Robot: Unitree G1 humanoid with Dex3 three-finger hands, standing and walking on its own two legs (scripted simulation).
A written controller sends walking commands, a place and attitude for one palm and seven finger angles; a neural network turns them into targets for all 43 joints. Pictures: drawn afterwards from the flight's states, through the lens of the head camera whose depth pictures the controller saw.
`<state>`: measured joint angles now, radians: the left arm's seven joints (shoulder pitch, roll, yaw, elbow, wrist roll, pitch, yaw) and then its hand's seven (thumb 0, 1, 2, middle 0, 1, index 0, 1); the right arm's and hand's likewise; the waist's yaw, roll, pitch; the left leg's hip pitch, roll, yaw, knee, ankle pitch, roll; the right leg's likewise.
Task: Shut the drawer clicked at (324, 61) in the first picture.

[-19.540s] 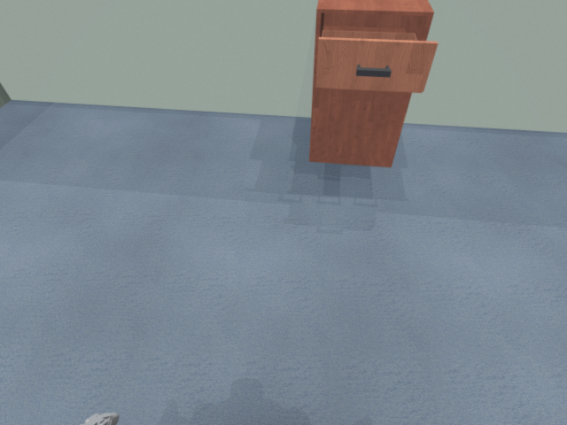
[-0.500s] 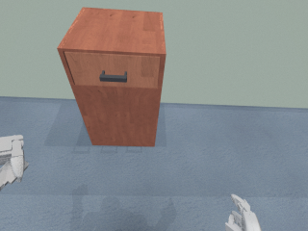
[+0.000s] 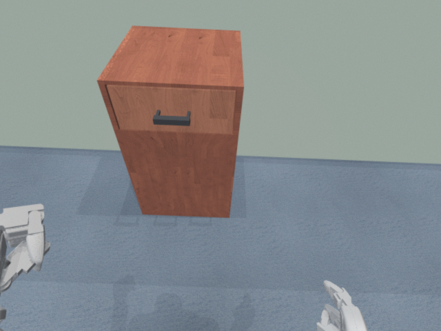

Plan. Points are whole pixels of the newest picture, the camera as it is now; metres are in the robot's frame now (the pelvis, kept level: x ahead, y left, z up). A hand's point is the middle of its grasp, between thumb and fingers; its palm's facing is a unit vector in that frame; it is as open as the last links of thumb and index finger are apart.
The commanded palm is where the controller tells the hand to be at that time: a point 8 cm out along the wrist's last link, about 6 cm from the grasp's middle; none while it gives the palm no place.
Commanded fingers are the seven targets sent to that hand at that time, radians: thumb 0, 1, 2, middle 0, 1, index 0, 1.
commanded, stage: let the arm hang, fingers relaxed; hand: left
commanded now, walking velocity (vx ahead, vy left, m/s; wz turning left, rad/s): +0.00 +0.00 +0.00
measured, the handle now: (172, 116) +0.77 +0.20 -0.09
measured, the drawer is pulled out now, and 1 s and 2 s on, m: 0.00 0.00 0.00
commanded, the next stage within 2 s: look to check the result in 1.14 s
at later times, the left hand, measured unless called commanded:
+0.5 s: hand out of the picture -0.07 +0.20 -0.18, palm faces +0.08 -0.97 -0.22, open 4.1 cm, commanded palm none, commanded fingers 0.00 0.90 0.90 -0.44 -0.56 -0.44 -0.56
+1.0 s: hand out of the picture -0.03 +0.14 -0.18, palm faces +0.08 -0.99 -0.13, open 7.3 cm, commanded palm none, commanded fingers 0.00 0.90 0.90 -0.20 -0.30 -0.20 -0.30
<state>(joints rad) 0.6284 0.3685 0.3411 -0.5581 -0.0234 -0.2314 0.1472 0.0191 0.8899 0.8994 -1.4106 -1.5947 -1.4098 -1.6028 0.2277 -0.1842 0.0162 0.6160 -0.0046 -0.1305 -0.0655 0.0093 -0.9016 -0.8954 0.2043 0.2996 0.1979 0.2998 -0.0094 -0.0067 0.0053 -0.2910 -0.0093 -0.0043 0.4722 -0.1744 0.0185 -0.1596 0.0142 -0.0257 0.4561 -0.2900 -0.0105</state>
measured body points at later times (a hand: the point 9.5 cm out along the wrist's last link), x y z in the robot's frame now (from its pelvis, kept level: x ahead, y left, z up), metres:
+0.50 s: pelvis -0.01 +0.00 +0.00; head +0.01 +0.02 +0.45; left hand -0.07 +0.25 -0.16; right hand -0.01 -0.23 -0.15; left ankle +0.05 +0.11 -0.74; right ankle -0.03 -0.11 -0.74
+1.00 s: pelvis -0.01 +0.00 +0.00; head -0.02 +0.00 +0.45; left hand -0.03 +0.19 -0.17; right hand -0.03 -0.20 -0.17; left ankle +0.05 +0.11 -0.74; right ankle -0.03 -0.11 -0.74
